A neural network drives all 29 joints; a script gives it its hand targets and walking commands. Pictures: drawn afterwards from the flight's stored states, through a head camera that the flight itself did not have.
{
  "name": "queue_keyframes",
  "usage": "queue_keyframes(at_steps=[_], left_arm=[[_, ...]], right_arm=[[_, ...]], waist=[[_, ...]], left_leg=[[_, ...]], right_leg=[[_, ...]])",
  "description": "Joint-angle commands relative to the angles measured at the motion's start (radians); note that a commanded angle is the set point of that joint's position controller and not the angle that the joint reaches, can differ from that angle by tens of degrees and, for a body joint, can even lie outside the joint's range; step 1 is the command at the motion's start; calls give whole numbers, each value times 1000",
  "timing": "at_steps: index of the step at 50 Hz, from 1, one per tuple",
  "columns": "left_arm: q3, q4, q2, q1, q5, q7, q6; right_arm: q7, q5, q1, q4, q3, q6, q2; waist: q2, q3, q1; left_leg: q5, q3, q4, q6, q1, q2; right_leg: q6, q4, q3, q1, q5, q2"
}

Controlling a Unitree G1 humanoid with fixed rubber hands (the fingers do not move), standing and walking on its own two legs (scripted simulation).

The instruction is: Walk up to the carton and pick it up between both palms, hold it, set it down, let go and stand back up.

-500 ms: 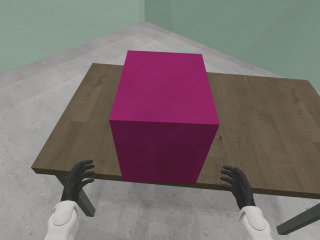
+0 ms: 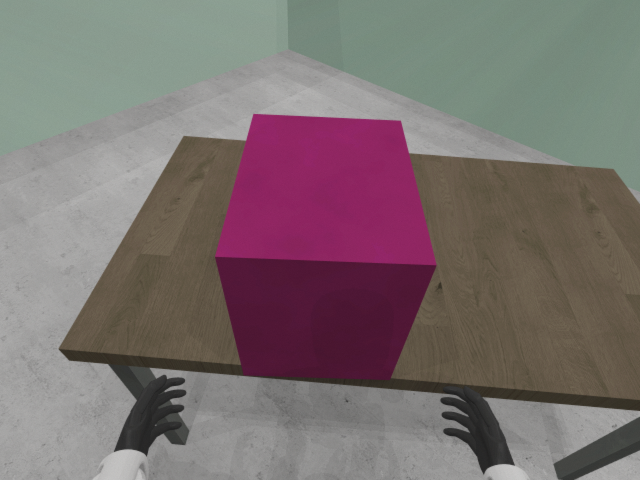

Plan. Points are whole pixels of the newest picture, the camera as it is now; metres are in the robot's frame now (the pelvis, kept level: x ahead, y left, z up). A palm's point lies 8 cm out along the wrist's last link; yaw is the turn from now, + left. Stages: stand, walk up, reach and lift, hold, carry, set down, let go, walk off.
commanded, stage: set down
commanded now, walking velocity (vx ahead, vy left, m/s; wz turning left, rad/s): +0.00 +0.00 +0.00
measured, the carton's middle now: (322, 248) +0.46 +0.02 +0.00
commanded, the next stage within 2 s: let go in 0.46 s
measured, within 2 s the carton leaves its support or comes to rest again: neither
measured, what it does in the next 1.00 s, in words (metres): stands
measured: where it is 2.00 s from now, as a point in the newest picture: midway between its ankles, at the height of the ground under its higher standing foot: outside the picture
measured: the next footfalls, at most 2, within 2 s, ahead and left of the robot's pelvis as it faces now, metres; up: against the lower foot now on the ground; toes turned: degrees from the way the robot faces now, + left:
none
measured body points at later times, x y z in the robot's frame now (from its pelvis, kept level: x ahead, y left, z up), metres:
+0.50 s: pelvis -0.01 +0.00 +0.00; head -0.01 +0.01 +0.45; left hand +0.16 +0.24 -0.09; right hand +0.17 -0.21 -0.08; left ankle -0.02 +0.12 -0.75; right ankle -0.02 -0.11 -0.75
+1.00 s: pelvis -0.01 +0.00 +0.00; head -0.01 +0.01 +0.45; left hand +0.16 +0.23 -0.09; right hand +0.16 -0.23 -0.08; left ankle -0.02 +0.12 -0.75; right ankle -0.02 -0.10 -0.75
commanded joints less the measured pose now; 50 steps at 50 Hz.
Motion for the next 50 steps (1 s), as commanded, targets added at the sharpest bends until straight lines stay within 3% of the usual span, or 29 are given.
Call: queue_keyframes(at_steps=[1,11,13,18,29,45,46,47,50], left_arm=[[29,-143,100,-67,10,1,2],[14,-180,94,-18,40,4,95],[6,-129,91,-37,43,-5,123],[11,-167,96,-28,55,4,167],[-13,-210,93,-39,64,25,231],[-1,-183,92,-38,70,24,243],[-19,-216,58,-6,41,23,237],[-19,-198,70,-8,44,18,245],[-11,-217,83,-27,49,16,247]], right_arm=[[-5,-18,-58,-113,-43,-10,-89],[2,-65,-26,-117,-64,46,-89],[-4,-83,-57,-116,-67,68,-71],[-3,-99,-32,-133,-75,105,-68],[17,-146,-40,-120,-119,124,-98],[23,-138,-20,-150,-102,138,-99],[21,-135,-6,-237,-140,128,-136],[17,-134,12,-227,-128,133,-130],[15,-128,18,-228,-129,134,-127]], waist=[[18,-92,3],[31,-65,-9],[-10,-14,-14],[25,-42,-10],[28,-52,-37],[9,-40,-27],[-28,-75,25],[-4,-65,-4],[-2,-48,2]], left_leg=[[318,22,-8,-19,103,-26],[294,19,-21,-25,121,-17],[247,24,-26,-10,84,-28],[260,24,-29,-15,97,-23],[228,22,-23,-16,94,-8],[186,34,-29,-6,90,-20],[181,44,6,-21,23,-43],[171,46,6,-22,33,-38],[163,41,21,-22,22,-39]], right_leg=[[7,-83,4,-60,193,-9],[2,-108,-11,-86,149,-3],[-1,-118,-10,-104,101,-11],[-3,-106,-15,-84,108,-12],[-3,-79,-33,-103,120,-3],[3,-82,-11,-104,141,-16],[11,-50,-12,-77,126,-12],[6,-46,-8,-93,138,-11],[6,-34,-11,-113,132,-14]])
